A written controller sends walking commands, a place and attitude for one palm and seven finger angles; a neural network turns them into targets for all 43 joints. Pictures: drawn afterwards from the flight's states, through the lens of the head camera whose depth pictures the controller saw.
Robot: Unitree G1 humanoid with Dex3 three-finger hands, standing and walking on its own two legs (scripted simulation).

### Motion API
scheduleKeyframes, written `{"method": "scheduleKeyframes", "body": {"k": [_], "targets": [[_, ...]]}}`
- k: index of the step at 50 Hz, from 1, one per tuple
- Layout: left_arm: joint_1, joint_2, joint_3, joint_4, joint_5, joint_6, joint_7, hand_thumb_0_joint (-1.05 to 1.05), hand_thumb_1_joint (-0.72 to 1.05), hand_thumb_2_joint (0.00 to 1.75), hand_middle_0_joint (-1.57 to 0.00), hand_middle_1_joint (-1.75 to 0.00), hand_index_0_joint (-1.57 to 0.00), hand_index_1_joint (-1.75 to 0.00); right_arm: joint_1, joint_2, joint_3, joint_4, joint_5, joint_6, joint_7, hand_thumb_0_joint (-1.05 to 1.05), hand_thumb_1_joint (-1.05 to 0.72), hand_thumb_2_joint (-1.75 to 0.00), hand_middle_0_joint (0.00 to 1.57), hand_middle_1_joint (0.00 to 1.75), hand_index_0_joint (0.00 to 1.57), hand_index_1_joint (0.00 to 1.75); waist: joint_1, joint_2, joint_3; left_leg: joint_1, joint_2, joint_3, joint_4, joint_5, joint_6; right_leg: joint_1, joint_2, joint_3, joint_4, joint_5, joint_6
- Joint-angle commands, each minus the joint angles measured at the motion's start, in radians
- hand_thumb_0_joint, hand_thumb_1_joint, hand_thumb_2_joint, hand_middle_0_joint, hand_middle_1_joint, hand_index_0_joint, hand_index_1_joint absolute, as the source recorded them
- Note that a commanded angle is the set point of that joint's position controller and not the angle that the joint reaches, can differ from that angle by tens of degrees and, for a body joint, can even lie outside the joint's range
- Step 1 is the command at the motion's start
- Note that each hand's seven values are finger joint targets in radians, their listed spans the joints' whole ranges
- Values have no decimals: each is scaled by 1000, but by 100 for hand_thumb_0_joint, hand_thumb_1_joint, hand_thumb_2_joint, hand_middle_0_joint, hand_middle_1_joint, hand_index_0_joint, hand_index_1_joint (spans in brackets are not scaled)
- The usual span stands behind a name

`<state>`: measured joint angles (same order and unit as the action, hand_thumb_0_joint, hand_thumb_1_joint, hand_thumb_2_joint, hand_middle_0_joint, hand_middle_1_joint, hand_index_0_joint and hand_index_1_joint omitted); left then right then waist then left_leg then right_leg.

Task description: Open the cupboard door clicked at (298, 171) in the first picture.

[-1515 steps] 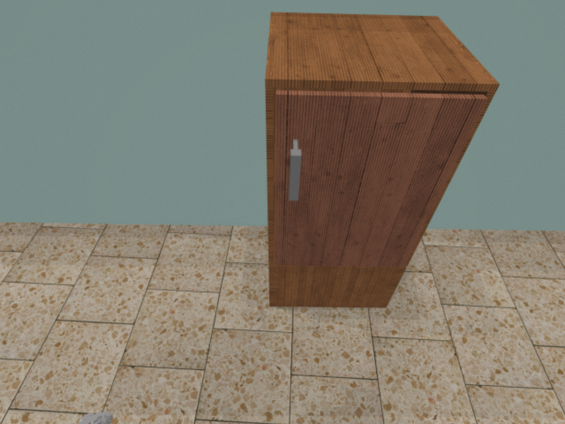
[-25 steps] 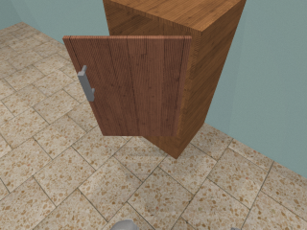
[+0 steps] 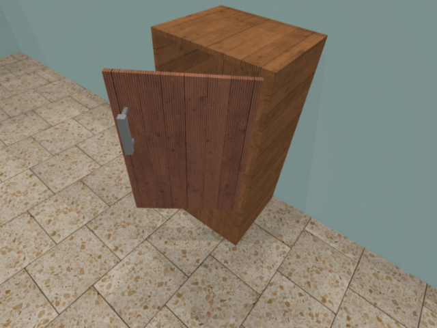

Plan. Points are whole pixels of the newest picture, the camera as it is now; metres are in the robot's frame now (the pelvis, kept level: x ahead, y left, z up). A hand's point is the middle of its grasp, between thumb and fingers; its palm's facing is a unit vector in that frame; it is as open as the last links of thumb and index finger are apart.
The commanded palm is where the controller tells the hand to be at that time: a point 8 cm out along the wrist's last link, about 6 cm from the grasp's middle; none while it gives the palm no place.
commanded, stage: come to a stop and stand still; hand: left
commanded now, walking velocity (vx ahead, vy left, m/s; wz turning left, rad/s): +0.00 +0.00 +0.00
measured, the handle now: (127, 131) +0.64 +0.29 -0.02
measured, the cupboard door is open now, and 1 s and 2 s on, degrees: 37 37 37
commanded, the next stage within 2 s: look again from close up in 1.46 s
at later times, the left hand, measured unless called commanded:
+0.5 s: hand out of the picture -0.09 +0.18 -0.18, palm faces +0.07 -0.99 -0.14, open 7.3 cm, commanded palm none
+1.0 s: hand out of the picture -0.14 +0.21 -0.18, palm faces +0.08 -0.98 -0.16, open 7.3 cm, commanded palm none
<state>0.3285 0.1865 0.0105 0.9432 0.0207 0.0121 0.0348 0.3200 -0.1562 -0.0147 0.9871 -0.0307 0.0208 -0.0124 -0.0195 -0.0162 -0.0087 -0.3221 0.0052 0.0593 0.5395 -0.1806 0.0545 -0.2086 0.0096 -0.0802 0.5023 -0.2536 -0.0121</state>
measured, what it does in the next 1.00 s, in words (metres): lifts its left foot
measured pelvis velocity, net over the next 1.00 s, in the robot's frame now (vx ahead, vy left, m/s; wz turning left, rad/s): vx -0.07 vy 0.05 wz -0.01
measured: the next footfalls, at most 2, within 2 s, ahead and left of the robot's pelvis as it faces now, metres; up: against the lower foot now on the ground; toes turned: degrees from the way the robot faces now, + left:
left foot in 1.04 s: -0.03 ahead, +0.15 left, +0.00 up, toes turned +1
right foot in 1.20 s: -0.02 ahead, -0.08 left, +0.00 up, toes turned -3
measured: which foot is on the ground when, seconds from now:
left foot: down 0.00-0.88, up 0.90-1.00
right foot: down 0.00-1.00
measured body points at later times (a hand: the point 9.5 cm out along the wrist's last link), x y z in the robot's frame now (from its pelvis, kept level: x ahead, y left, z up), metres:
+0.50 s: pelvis -0.02 +0.03 +0.00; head -0.04 +0.04 +0.45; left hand -0.10 +0.23 -0.16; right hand -0.02 -0.19 -0.15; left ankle +0.07 +0.08 -0.73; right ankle +0.01 -0.11 -0.73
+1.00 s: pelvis -0.07 +0.05 +0.00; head -0.10 +0.07 +0.45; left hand -0.14 +0.26 -0.17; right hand -0.04 -0.19 -0.14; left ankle -0.06 +0.13 -0.70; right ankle -0.02 -0.09 -0.73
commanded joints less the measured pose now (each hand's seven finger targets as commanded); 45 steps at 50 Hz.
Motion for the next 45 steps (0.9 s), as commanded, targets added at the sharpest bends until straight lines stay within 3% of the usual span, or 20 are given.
{"method": "scheduleKeyframes", "body": {"k": [1, 6, 10, 18, 24, 29, 31, 34, 36, 38, 39, 40, 41, 42, 43, 44, 45], "targets": [[59, 80, 21, -29, 4, -15, 5, 0, 90, 90, -20, -30, -20, -30, 21, -109, -28, -38, 5, -21, -4, 0, -90, -90, 20, 30, 20, 30, 14, 53, 89, -47, 98, -168, -205, -264, -3, -72, -90, 119, -141, -144, -23], [128, 52, 17, 16, 7, -13, 6, 0, 90, 90, -20, -30, -20, -30, 29, -108, -31, -12, 9, -18, -6, 0, -90, -90, 20, 30, 20, 30, 24, 73, 91, -72, 113, -191, -260, -330, 3, -39, -78, 90, -120, -113, -13], [161, 37, 14, 42, 9, -15, 8, 0, 90, 90, -20, -30, -20, -30, 43, -102, -34, 6, 11, -14, -7, 0, -90, -90, 20, 30, 20, 30, 23, 43, 94, -65, 112, -193, -264, -338, 2, -50, -77, 92, -120, -123, -11], [247, -1, 16, 94, 16, -8, 10, 0, 90, 90, -20, -30, -20, -30, 28, -95, -44, 23, 12, -5, -8, 0, -90, -90, 20, 30, 20, 30, 36, 59, 120, -106, 116, -199, -319, -423, 0, -50, -55, 71, -86, -147, -3], [257, -5, 18, 108, 15, -13, 10, 0, 90, 90, -20, -30, -20, -30, 30, -71, -43, 33, 13, -3, -9, 0, -90, -90, 20, 30, 20, 30, 25, -4, 122, -43, 74, -152, -250, -340, -15, -126, -84, 137, -150, -209, -19], [242, -2, 20, 108, 14, -13, 10, 0, 90, 90, -20, -30, -20, -30, 36, -65, -42, 41, 14, -5, -9, 0, -90, -90, 20, 30, 20, 30, 17, -7, 123, -13, 73, -156, -236, -331, -17, -168, -84, 146, -157, -236, -16], [243, -4, 21, 111, 16, -8, 11, 0, 90, 90, -20, -30, -20, -30, 37, -70, -42, 42, 13, -5, -10, 0, -90, -90, 20, 30, 20, 30, 19, 29, 131, -33, 83, -171, -270, -368, -16, -156, -70, 128, -130, -222, -12], [286, -19, 26, 126, 19, 3, 8, 0, 90, 90, -20, -30, -20, -30, 3, -95, -49, 36, 11, 0, -11, 0, -90, -90, 20, 30, 20, 30, 43, 84, 126, -109, 108, -194, -345, -462, -13, -75, -30, 72, -39, -165, -3], [345, -32, 33, 140, 21, 15, 7, 0, 90, 90, -20, -30, -20, -30, -37, -121, -56, 25, 11, 3, -11, 0, -90, -90, 20, 30, 20, 30, 72, 137, 95, -214, 155, -218, -418, -525, 2, 49, -8, 15, 115, -113, 3], [414, -52, 39, 158, 20, 26, 5, 0, 90, 90, -20, -30, -20, -30, -89, -142, -62, 7, 9, 9, -9, 0, -90, -90, 20, 30, 20, 30, 101, 137, 80, -276, 178, -210, -451, -525, 15, 130, 8, -23, 191, -115, 0], [437, -60, 41, 161, 18, 26, 5, 0, 90, 90, -20, -30, -20, -30, -107, -146, -65, 0, 7, 11, -8, 0, -90, -90, 20, 30, 20, 30, 110, 123, 78, -264, 176, -196, -433, -506, 20, 144, 2, -23, 145, -124, -4], [442, -53, 41, 159, 19, 24, 7, 0, 90, 90, -20, -30, -20, -30, -108, -142, -64, -1, 7, 14, -7, 0, -90, -90, 20, 30, 20, 30, 111, 85, 100, -267, 160, -177, -403, -499, 15, 146, -4, -15, 75, -125, -10], [433, -47, 41, 152, 19, 21, 11, 0, 90, 90, -20, -30, -20, -30, -97, -120, -62, 2, 9, 18, -6, 0, -90, -90, 20, 30, 20, 30, 103, 24, 143, -245, 118, -148, -347, -466, -7, 107, -23, 31, -53, -149, -23], [405, -23, 38, 141, 23, 17, 14, 0, 90, 90, -20, -30, -20, -30, -74, -89, -57, 3, 16, 27, -5, 0, -90, -90, 20, 30, 20, 30, 77, -75, 182, -190, 35, -87, -239, -428, -48, -26, -89, 156, -204, -295, -54], [307, 27, 44, 115, 23, 11, 20, 0, 90, 90, -20, -30, -20, -30, -33, -49, -58, 7, 18, 44, -4, 0, -90, -90, 20, 30, 20, 30, 29, -259, 184, -26, -43, -21, 81, -244, -74, -297, -222, 355, -381, -551, -111], [131, 71, 55, 61, 17, 8, 29, 0, 90, 90, -20, -30, -20, -30, 24, -49, -76, 19, 17, 56, -3, 0, -90, -90, 20, 30, 20, 30, -26, -310, 173, 119, -38, -43, 412, -168, -65, -537, -350, 470, -515, -667, -157], [-38, 108, 63, 8, 17, -3, 35, 0, 90, 90, -20, -30, -20, -30, 74, -93, -93, 23, 19, 55, -2, 0, -90, -90, 20, 30, 20, 30, -88, -248, 154, 160, -26, -114, 615, -164, -46, -629, -356, 469, -509, -554, -164]]}}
